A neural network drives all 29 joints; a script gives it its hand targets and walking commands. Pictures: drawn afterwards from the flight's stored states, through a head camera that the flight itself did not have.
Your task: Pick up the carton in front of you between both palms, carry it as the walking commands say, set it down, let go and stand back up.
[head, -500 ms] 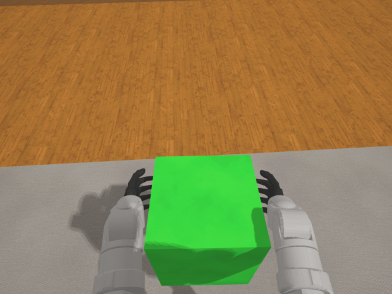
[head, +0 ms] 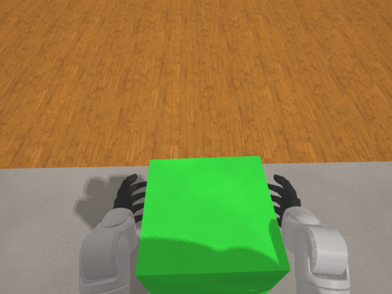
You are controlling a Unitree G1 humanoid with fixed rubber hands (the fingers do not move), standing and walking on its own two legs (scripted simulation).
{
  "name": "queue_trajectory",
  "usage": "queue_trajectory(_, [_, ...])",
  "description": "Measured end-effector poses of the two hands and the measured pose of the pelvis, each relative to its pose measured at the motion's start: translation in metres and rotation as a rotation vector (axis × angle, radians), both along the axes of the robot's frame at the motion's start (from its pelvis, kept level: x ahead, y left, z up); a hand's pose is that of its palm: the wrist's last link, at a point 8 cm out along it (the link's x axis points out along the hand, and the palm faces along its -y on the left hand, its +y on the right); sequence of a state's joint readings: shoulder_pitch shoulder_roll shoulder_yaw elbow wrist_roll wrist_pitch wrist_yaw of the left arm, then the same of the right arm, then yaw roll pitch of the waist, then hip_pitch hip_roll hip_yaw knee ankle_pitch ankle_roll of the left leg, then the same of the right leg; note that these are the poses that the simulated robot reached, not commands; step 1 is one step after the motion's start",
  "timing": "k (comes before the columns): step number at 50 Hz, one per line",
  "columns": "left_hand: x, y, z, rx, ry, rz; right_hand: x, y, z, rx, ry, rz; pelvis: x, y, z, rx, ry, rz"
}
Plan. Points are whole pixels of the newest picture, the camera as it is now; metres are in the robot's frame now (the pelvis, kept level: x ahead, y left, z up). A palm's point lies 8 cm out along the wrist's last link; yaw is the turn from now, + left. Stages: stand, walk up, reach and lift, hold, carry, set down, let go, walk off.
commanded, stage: carry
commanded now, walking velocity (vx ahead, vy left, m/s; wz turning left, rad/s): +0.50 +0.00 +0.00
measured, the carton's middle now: (206, 234) +0.24 +0.00 +0.02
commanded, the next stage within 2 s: none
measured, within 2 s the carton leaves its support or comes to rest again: neither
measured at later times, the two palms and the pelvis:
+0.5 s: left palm (133, 108) +0.56 +0.18 +0.10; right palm (244, 112) +0.53 -0.12 +0.10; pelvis +0.30 +0.05 +0.01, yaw -2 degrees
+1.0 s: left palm (154, 61) +0.87 +0.16 +0.09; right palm (235, 62) +0.88 -0.14 +0.08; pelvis +0.64 +0.00 +0.01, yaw +1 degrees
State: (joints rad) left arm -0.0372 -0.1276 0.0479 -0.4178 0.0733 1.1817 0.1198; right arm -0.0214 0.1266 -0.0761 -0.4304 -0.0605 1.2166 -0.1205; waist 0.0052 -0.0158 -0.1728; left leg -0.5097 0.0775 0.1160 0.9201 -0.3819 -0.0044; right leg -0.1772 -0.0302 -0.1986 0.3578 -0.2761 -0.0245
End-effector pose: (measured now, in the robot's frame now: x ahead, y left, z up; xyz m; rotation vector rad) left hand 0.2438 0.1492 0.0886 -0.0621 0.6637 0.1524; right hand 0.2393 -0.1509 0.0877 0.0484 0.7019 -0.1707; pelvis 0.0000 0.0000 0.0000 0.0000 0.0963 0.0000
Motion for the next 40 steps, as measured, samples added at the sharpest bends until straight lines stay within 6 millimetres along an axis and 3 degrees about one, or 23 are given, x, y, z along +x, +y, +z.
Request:
queue_trajectory(6, [0.068, 0.026, 0.009, -0.011, -0.053, 0.041, 0.078, 0.026, 0.009, -0.004, -0.053, 0.037, 0.073, 0.017, -0.006, 0.005, -0.014, -0.003])
queue_trajectory(11, [0.145, 0.044, -0.008, -0.032, -0.064, 0.017, 0.145, 0.044, -0.006, -0.02, -0.064, 0.013, 0.14, 0.041, -0.028, 0.017, -0.037, -0.033])
queue_trajectory(15, [0.194, 0.041, -0.012, -0.025, 0.022, -0.042, 0.175, 0.042, -0.013, -0.014, 0.022, -0.047, 0.18, 0.052, -0.014, 0.001, -0.028, -0.056])
queue_trajectory(20, [0.256, 0.034, 0.001, -0.02, 0.014, -0.096, 0.224, 0.036, 0.002, -0.016, 0.014, -0.098, 0.235, 0.057, 0.003, -0.02, -0.015, -0.052])
queue_trajectory(25, [0.317, 0.034, 0.013, -0.019, -0.04, -0.077, 0.293, 0.036, 0.016, -0.018, -0.039, -0.078, 0.3, 0.051, 0.006, -0.028, -0.011, -0.04])
queue_trajectory(28, [0.353, 0.034, 0.011, -0.018, -0.052, -0.048, 0.339, 0.034, 0.015, -0.017, -0.052, -0.049, 0.344, 0.043, 0.0, -0.023, -0.018, -0.035])
queue_trajectory(35, [0.455, 0.017, -0.018, 0.016, -0.033, 0.005, 0.456, 0.017, -0.025, 0.015, -0.033, 0.006, 0.458, 0.016, -0.031, -0.026, -0.053, 0.005])
queue_trajectory(40, [0.508, 0.012, -0.029, 0.015, 0.075, 0.048, 0.521, 0.012, -0.035, 0.013, 0.074, 0.049, 0.513, 0.001, -0.015, -0.006, -0.04, 0.035])
